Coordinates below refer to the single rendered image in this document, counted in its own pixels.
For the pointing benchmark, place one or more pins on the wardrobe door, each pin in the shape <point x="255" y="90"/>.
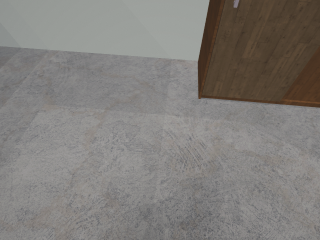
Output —
<point x="261" y="47"/>
<point x="306" y="87"/>

